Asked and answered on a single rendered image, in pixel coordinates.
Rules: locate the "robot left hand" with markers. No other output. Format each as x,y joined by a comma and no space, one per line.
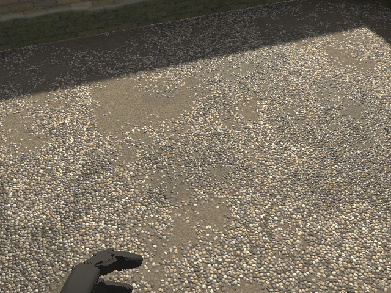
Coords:
84,277

